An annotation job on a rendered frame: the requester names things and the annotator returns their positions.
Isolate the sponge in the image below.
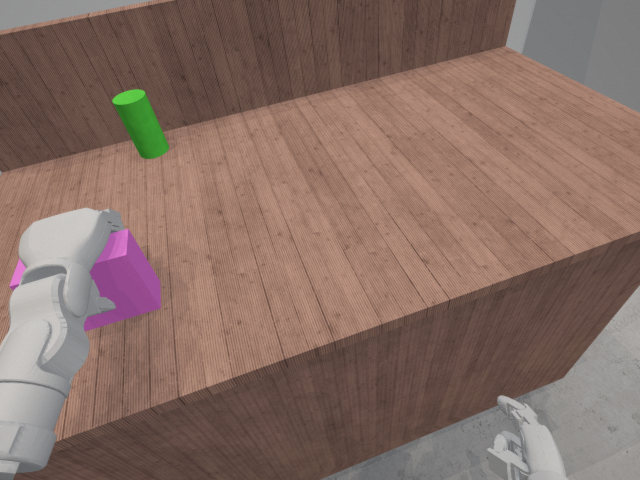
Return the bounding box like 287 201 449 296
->
9 229 161 331

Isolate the left robot hand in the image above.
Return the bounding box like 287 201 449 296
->
18 208 125 317

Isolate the table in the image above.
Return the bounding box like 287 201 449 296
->
0 0 640 480

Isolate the right robot hand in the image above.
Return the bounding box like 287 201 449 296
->
487 395 567 480

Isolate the robot left forearm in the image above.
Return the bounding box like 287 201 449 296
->
0 259 92 480

